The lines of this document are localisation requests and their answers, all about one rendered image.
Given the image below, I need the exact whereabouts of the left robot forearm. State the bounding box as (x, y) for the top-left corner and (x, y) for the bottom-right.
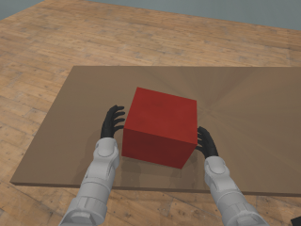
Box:
(58, 137), (119, 226)

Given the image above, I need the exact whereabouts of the carton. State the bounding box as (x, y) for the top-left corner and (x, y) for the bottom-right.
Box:
(121, 87), (198, 170)

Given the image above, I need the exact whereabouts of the robot right hand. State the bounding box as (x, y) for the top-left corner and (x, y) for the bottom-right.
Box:
(195, 126), (219, 159)

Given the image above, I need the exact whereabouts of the right robot forearm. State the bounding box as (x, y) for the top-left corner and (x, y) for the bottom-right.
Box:
(204, 155), (270, 226)

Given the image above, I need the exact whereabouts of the robot left hand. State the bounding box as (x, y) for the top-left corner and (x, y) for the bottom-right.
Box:
(100, 105), (125, 139)

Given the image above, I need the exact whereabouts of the table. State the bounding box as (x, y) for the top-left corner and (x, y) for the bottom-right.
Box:
(9, 65), (301, 226)

